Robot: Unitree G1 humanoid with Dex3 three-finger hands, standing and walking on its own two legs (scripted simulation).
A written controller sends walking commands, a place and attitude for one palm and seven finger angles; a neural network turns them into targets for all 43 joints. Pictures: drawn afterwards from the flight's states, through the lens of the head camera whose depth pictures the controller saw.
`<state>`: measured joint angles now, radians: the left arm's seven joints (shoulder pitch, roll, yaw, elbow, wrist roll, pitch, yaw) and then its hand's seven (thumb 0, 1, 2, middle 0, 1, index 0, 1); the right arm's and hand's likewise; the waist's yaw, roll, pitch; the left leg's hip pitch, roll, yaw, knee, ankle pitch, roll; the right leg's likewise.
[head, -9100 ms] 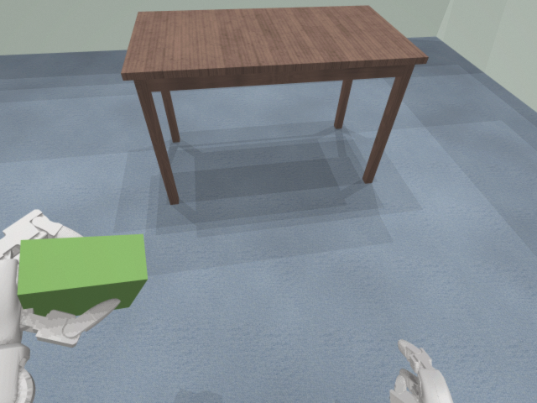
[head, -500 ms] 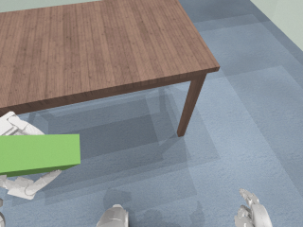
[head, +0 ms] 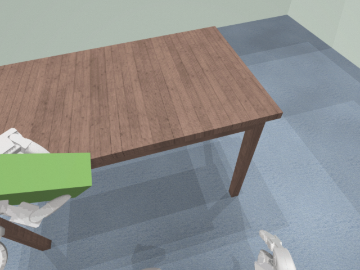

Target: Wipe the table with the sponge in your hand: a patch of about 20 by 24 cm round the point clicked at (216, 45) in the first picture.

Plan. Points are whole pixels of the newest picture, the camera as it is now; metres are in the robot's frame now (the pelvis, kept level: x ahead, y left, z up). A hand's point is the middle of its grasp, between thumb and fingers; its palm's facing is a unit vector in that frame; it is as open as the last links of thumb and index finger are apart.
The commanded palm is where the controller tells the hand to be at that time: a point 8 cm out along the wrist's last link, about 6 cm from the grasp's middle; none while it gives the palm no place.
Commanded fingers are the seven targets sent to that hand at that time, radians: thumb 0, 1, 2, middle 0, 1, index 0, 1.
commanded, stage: take the last steps up to it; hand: left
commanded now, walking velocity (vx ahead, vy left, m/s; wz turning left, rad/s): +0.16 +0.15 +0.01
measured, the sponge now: (57, 179) +0.23 +0.21 +0.17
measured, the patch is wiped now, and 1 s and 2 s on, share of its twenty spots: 0.00 0.00 0.00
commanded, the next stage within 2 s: come to a stop and stand still in 0.14 s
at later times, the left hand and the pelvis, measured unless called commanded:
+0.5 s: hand out of the picture +0.27 +0.33 +0.19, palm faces +0.41 -0.82 -0.41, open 9.6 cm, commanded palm +0.20 +0.35 +0.19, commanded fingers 0.00 0.10 1.30 -1.20 -1.60 -1.20 -1.60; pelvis +0.03 +0.07 +0.01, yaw -1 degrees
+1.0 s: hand (24, 208) +0.18 +0.23 +0.17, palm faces +0.33 -0.84 -0.44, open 9.6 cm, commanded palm +0.13 +0.29 +0.19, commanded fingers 0.00 0.10 1.30 -1.20 -1.60 -1.20 -1.60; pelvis -0.04 +0.01 +0.02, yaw -1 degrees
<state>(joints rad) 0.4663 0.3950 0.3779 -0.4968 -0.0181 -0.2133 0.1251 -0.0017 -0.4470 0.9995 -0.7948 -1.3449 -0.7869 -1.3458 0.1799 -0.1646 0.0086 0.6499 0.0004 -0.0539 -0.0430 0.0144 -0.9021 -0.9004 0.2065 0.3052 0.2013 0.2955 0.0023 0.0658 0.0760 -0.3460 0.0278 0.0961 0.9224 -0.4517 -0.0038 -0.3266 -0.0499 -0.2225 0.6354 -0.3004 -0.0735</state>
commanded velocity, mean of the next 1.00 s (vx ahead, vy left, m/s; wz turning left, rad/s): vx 0.01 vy -0.05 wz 0.00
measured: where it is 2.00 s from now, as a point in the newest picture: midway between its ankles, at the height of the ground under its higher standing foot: outside the picture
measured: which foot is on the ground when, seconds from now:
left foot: up 0.00-0.32, down 0.34-0.78, up 0.80-1.00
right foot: down 0.00-0.34, up 0.36-0.74, down 0.76-1.00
